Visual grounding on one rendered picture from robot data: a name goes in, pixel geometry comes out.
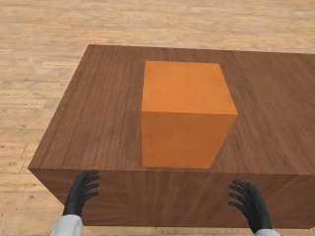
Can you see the left robot hand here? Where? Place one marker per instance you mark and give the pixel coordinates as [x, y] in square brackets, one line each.
[77, 196]

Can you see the carton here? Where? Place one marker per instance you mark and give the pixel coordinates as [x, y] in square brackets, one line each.
[187, 112]

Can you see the right robot hand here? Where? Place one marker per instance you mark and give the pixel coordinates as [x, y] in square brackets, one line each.
[253, 208]

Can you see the pedestal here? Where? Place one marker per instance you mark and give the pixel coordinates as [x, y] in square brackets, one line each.
[271, 144]

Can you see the left robot forearm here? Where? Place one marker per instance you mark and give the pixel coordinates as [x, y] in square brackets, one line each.
[68, 225]

